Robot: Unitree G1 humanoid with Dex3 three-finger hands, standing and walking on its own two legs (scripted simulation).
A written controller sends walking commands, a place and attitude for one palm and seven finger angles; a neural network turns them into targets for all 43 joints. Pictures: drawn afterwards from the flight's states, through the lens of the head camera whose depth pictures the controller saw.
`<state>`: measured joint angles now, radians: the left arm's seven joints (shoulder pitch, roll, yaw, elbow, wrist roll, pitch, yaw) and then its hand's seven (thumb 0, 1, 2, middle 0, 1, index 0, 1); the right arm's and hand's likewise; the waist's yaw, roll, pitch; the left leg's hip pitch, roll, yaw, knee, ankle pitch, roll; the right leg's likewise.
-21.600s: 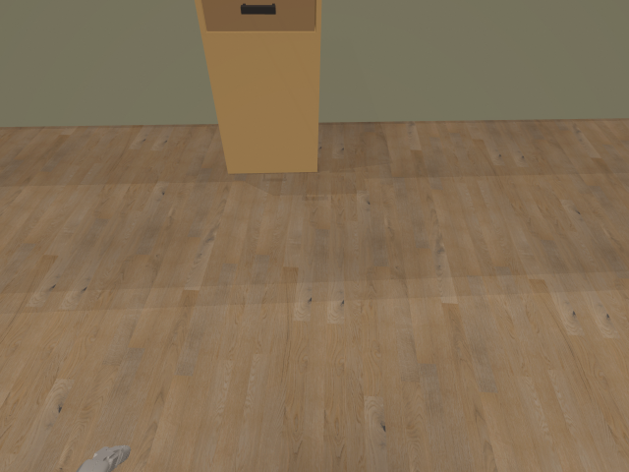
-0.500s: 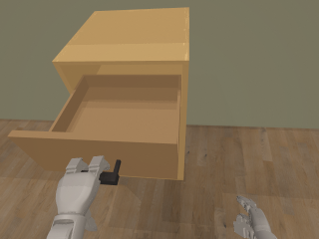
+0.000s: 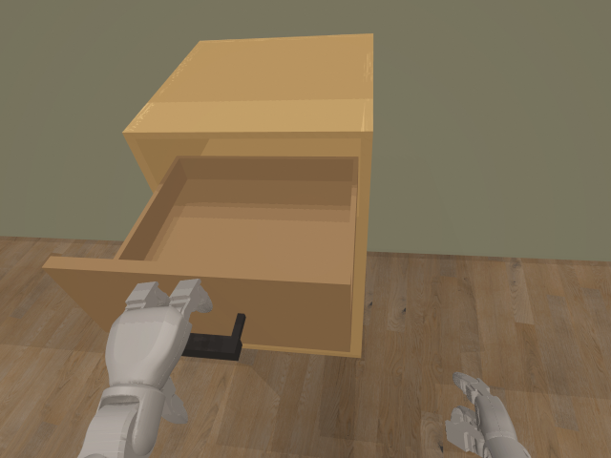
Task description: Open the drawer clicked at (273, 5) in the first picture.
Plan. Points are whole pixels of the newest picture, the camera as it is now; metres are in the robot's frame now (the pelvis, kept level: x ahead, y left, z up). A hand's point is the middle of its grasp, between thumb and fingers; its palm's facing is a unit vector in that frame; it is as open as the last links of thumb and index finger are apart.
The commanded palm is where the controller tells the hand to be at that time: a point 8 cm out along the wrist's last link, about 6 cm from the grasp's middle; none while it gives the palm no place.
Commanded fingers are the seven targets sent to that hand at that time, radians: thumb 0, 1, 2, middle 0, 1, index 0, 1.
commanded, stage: lift the hand off the handle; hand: left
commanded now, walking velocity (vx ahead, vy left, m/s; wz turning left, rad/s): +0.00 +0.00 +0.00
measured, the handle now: (199, 331) +0.27 +0.19 +0.02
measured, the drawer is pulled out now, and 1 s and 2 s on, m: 0.30 0.30 0.30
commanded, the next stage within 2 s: draw the hand back to the body in 0.92 s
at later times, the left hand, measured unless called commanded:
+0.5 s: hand (163, 315) +0.23 +0.19 +0.13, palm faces +0.17 -0.13 -0.98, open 13.6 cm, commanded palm +0.20 +0.19 +0.18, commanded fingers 0.00 -0.50 0.30 -0.30 -1.20 -0.30 -1.20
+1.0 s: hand (142, 291) +0.24 +0.20 +0.17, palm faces +0.14 -0.13 -0.98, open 13.8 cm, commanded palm +0.20 +0.20 +0.22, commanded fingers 0.00 -0.50 0.30 -0.30 -1.20 -0.30 -1.20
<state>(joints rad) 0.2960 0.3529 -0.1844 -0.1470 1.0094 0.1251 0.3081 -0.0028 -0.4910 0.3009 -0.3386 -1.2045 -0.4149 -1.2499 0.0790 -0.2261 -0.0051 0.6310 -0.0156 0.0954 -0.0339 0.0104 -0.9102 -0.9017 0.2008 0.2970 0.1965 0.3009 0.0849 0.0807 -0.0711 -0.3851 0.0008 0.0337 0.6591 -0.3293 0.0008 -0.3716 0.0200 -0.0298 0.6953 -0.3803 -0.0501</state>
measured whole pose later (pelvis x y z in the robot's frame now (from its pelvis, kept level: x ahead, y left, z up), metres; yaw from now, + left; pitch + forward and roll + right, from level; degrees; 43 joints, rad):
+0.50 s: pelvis +0.00 +0.01 +0.01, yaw +1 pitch -1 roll +1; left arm 0.24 0.40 -0.20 -0.37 0.97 0.17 0.13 0.00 -0.49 0.30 -0.35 -1.22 -0.37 -1.22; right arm 0.04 -0.23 0.03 0.64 0.00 0.12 0.00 0.01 -0.91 -0.90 0.20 0.30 0.20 0.30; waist 0.12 0.12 -0.03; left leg -0.23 -0.01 0.02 0.51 -0.27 0.01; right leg -0.21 0.01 -0.04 0.54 -0.32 -0.04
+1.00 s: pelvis -0.01 +0.00 +0.02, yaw +1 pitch -3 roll +1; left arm 0.13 0.47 -0.12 -0.40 0.87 0.23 -0.05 0.00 -0.49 0.30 -0.32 -1.20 -0.32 -1.20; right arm 0.02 -0.27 0.04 0.62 0.03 0.15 0.02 0.01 -0.91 -0.90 0.20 0.30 0.19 0.30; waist 0.10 0.14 0.00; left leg -0.16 0.00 0.02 0.43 -0.21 0.00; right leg -0.14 0.02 -0.04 0.47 -0.27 -0.05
